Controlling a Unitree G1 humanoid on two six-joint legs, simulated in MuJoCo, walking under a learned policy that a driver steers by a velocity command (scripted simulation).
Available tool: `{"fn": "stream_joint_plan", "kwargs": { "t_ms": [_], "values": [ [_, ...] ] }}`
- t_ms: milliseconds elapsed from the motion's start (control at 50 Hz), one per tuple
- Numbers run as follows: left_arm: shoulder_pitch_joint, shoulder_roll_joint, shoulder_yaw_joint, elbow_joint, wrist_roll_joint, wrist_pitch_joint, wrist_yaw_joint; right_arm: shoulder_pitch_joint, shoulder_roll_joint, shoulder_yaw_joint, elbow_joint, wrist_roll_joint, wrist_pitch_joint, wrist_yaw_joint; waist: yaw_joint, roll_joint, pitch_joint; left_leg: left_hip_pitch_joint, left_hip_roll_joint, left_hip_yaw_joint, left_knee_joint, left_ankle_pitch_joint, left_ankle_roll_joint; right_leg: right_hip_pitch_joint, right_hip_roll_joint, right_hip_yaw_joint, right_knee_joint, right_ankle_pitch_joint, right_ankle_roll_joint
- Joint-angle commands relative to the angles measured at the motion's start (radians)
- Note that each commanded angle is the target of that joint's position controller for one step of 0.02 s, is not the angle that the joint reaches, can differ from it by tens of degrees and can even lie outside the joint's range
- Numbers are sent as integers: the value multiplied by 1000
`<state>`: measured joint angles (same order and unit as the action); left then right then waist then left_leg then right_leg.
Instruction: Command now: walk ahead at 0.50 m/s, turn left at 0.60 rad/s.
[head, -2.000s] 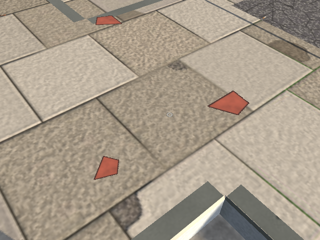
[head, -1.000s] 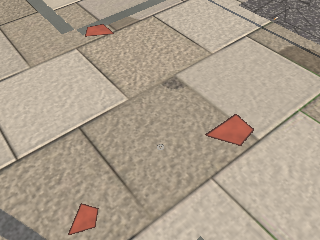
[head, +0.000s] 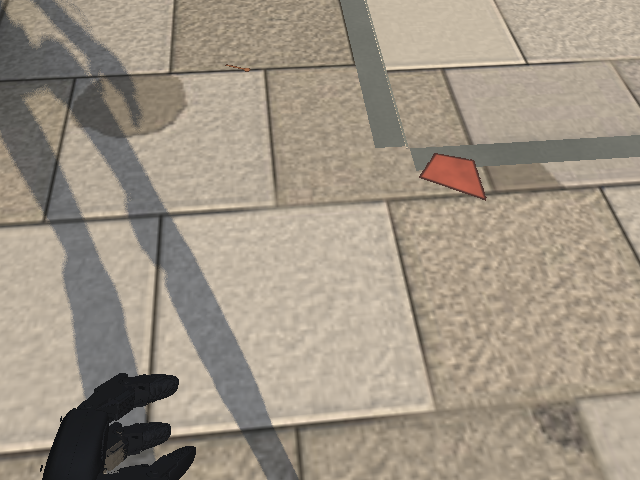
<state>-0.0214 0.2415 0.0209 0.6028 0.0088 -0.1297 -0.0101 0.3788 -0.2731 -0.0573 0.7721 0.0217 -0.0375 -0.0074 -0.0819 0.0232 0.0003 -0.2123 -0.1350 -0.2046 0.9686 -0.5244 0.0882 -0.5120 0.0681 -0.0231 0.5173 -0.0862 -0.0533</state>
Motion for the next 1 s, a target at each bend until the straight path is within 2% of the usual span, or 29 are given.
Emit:
{"fn": "stream_joint_plan", "kwargs": {
  "t_ms": [20,40,60,80,100,140,220,300,380,440,460,480,500,520,540,560,580,600,620,700,760,800,840,880,920,940,960,980,1000],
  "values": [
    [259,65,50,-22,-6,13,30,-59,-144,-18,-139,14,-19,14,181,-134,-243,-614,136,36,511,129,-52,759,-448,584,-196,-343,-216],
    [228,86,47,-17,-7,17,32,-117,-127,-19,-167,2,-16,12,147,-27,-140,-576,165,57,496,195,-59,578,-410,484,-238,-228,-186],
    [208,95,49,0,1,13,27,-144,-109,-22,-188,-5,-17,13,120,-9,-73,-555,190,54,455,229,-64,465,-367,411,-263,-140,-178],
    [201,95,49,17,11,9,23,-126,-88,-20,-193,6,-13,17,89,-29,-38,-521,211,57,438,236,-65,388,-331,328,-295,-94,-167],
    [200,85,51,38,6,4,19,-109,-70,-18,-189,15,-9,15,75,-58,-23,-517,227,72,408,225,-68,360,-313,274,-316,-73,-165],
    [210,88,56,77,-7,-2,12,-122,-48,-13,-193,15,1,11,65,-80,2,-539,251,85,346,227,-81,322,-299,182,-341,8,-166],
    [235,152,78,120,2,-2,12,-215,-49,-9,-212,9,-2,13,88,-68,14,-576,272,96,144,395,-99,348,-294,56,-351,130,-155],
    [291,193,83,153,-7,13,16,-371,-32,1,-236,6,-20,40,157,-54,35,-531,246,173,-154,564,-72,428,-290,-36,-337,168,-117],
    [352,225,89,186,-25,38,17,-468,-34,0,-279,17,-22,68,187,-76,59,-529,212,232,-300,492,-36,578,-337,-76,-292,265,-94],
    [348,262,99,189,-33,59,29,-379,-92,-31,-280,3,-12,70,105,-144,-20,-325,108,316,-342,330,26,625,-340,-146,-92,759,-61],
    [330,268,99,184,-36,68,37,-231,-132,-57,-244,3,-9,65,16,-138,-95,-126,65,331,-406,362,62,575,-319,-176,90,835,-38],
    [326,243,89,165,-30,66,45,-36,-199,-92,-198,4,-3,47,-76,-101,-186,190,90,243,-429,418,110,370,-284,-187,349,683,1],
    [397,106,44,109,12,45,32,11,-308,-110,-188,5,-6,31,-4,161,-282,598,374,-253,-430,399,260,-108,-140,-164,726,-226,56],
    [358,135,34,85,-10,2,15,60,-267,-89,-208,-3,-16,30,-33,164,-471,704,504,-653,-606,293,362,-268,-47,68,925,-500,61],
    [262,188,52,70,-52,-13,3,26,-200,-69,-192,-20,-20,33,-53,89,-352,622,472,-479,-620,441,301,-349,-105,110,940,-412,57],
    [239,176,43,62,-49,-16,6,-53,-163,-56,-194,-15,-24,34,-7,40,-229,450,436,-309,-602,647,266,-325,-146,91,866,-345,57],
    [239,170,44,75,-23,-9,17,-132,-131,-46,-203,-10,-27,36,46,-25,-156,285,390,-191,-593,802,225,-265,-183,81,788,-311,67],
    [254,180,52,81,-8,5,21,-180,-103,-35,-208,-13,-30,35,85,-10,-125,162,359,-118,-609,889,209,-188,-204,82,736,-305,74],
    [275,177,53,86,-7,23,21,-204,-102,-32,-205,-21,-33,35,113,2,-113,76,346,-86,-633,929,203,-129,-207,78,709,-299,80],
    [277,109,34,95,5,58,33,-210,-135,-39,-153,-26,-42,18,134,27,-98,-63,297,64,-661,1074,186,-52,-179,44,492,-159,112],
    [220,80,20,107,-3,56,17,-202,-112,-28,-123,-27,-31,5,97,63,-112,-50,259,161,-657,982,139,17,-161,30,277,70,99],
    [179,91,22,101,-14,54,3,-175,-115,-27,-99,-33,-30,4,68,61,-110,-13,286,157,-646,907,131,40,-147,41,195,146,85],
    [144,111,31,79,-15,55,-8,-169,-122,-29,-80,-35,-28,4,57,66,-92,36,320,142,-610,874,123,25,-134,48,144,93,63],
    [124,140,47,51,-8,56,-18,-182,-141,-37,-73,-23,-17,-5,64,77,-71,79,344,130,-534,869,104,3,-110,28,102,-5,35],
    [189,165,66,58,2,59,-23,-175,-131,-37,-72,-9,-5,-21,92,50,-90,81,296,156,-388,830,45,108,-81,13,-17,120,-7],
    [244,227,85,54,6,59,-15,-143,-118,-36,-83,-28,-9,-28,93,-50,-145,14,216,218,-214,706,-16,246,-164,135,-10,537,-55],
    [283,296,99,38,24,64,-8,-70,-79,-23,-104,-44,-18,-29,70,-258,-231,-268,61,274,117,283,-108,499,-372,431,-15,819,-253],
    [359,227,84,49,13,73,-8,-114,-95,-17,-116,-48,-14,-19,132,-309,-352,-407,32,150,258,-133,-119,617,-425,620,-101,650,-335],
    [345,203,81,42,-3,78,-8,-124,-118,-25,-117,-20,-5,-8,130,-213,-336,-470,88,90,345,-100,-108,598,-392,595,-130,204,-296]
  ]
}}
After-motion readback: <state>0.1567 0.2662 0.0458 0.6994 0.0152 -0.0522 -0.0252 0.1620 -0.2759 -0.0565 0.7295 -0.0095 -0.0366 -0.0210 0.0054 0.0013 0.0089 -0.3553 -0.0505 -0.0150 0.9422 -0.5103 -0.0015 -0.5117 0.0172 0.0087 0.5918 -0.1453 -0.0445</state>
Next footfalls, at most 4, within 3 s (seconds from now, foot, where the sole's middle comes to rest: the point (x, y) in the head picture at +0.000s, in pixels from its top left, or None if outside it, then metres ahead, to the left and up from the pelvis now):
0.48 left None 0.40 0.19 -0.76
0.92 right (281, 384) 0.65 0.05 -0.76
1.30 left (171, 415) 0.60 0.28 -0.76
1.76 right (303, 290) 0.89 -0.02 -0.76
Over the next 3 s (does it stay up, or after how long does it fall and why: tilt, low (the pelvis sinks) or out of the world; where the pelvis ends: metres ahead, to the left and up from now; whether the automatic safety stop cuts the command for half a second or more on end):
stays up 0.98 0.14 0.03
